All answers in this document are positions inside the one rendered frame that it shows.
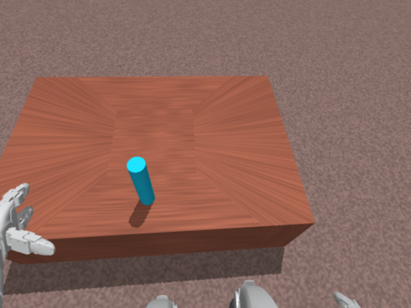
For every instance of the left robot hand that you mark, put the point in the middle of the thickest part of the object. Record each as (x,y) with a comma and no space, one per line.
(12,224)

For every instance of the right robot hand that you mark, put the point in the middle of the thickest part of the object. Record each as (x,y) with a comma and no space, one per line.
(345,302)

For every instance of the can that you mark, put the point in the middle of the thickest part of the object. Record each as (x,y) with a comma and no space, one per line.
(139,174)

